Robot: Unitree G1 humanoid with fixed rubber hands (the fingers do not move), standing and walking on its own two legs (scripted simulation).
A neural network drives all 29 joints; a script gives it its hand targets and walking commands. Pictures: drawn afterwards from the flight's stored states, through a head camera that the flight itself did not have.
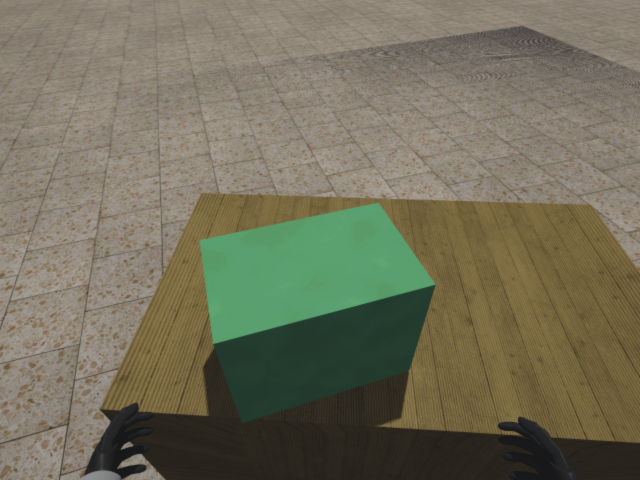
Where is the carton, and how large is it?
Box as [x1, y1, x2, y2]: [200, 203, 435, 422]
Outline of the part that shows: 378,203 200,240 213,344 242,422 409,369 435,284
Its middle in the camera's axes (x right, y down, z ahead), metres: -0.01 +0.11 +0.60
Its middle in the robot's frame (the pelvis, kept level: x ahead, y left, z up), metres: +0.39 +0.03 -0.02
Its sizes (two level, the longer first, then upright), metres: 0.280 0.178 0.221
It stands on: a pedestal, 0.65 m high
